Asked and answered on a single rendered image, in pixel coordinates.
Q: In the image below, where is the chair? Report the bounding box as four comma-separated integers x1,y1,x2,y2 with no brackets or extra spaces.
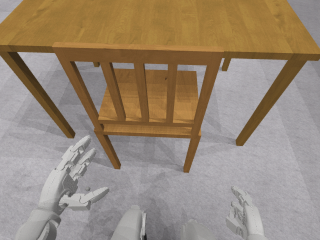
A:
52,42,224,173

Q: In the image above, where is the robot right thigh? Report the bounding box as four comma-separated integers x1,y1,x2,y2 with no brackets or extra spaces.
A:
180,222,217,240

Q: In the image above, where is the left robot forearm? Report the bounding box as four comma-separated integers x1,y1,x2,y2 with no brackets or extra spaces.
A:
14,208,61,240

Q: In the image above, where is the table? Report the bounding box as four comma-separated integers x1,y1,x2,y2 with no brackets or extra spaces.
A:
0,0,320,146

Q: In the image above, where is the robot right hand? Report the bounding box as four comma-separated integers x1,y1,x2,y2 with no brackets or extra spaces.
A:
226,185,266,240

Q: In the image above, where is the robot left thigh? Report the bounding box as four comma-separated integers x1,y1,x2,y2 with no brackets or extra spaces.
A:
110,209,147,240

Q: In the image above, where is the robot thigh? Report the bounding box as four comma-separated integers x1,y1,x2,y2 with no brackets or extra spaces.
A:
110,209,147,240
180,222,217,240

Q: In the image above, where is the robot left hand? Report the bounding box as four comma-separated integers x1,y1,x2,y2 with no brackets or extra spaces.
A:
37,135,110,215

